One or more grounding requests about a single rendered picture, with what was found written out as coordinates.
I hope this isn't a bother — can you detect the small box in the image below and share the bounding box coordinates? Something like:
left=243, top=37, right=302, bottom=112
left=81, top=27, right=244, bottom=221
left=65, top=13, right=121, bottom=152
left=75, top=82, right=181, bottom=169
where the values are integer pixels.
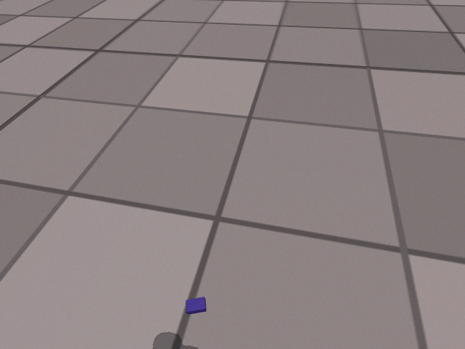
left=186, top=297, right=206, bottom=315

